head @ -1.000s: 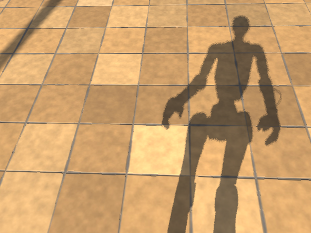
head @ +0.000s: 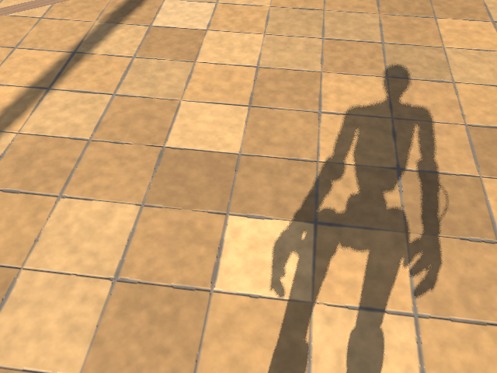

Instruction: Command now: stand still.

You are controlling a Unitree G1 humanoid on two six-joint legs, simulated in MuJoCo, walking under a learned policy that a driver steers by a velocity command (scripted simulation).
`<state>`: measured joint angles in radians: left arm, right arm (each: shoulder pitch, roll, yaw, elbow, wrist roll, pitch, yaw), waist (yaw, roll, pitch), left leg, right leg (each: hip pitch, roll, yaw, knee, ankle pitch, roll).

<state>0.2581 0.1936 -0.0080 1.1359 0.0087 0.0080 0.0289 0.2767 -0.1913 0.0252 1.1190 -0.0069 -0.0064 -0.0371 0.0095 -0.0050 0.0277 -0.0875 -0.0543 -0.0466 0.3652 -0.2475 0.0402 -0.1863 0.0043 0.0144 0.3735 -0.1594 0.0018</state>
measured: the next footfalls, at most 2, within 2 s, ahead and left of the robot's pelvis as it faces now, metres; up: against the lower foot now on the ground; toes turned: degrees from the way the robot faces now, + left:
left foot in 1.46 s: +0.48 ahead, +0.01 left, +0.00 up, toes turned +4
right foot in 2.00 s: +0.79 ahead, -0.14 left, +0.00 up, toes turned -4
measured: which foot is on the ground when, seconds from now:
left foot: down 0.00-0.98, up 1.00-1.00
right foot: down 0.00-1.00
